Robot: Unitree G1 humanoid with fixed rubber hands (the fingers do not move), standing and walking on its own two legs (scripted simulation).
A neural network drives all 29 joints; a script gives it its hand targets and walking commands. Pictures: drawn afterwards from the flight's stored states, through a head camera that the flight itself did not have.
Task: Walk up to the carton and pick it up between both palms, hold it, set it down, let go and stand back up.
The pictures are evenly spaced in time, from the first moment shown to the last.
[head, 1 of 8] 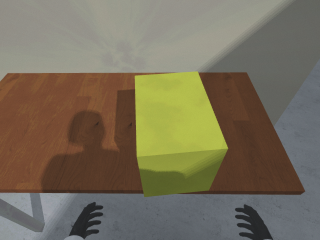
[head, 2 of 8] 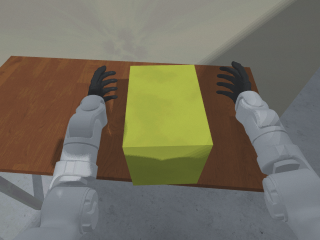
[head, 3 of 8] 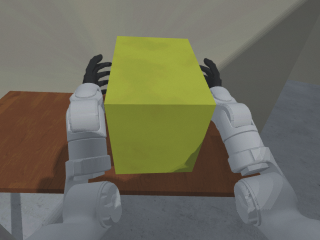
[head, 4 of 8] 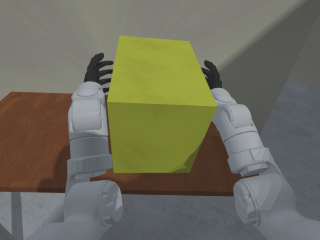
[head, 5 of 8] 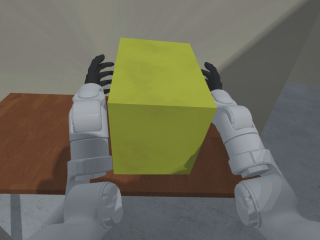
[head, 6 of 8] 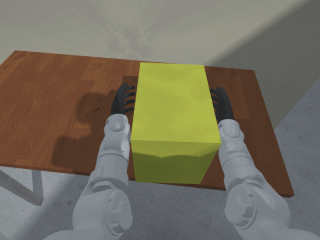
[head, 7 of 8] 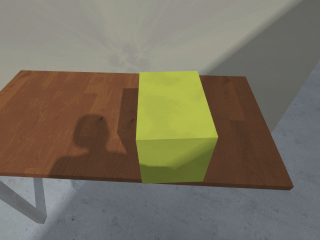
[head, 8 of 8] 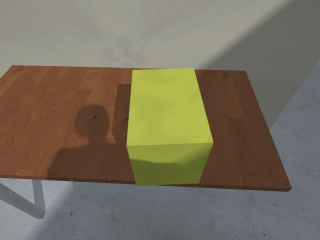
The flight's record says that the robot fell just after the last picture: no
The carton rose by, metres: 0.20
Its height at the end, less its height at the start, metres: +0.00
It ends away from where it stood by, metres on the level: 0.00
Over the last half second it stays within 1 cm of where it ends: yes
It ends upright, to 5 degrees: yes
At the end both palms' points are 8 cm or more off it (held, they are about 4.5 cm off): yes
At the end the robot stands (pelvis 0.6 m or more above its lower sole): yes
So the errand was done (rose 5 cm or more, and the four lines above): yes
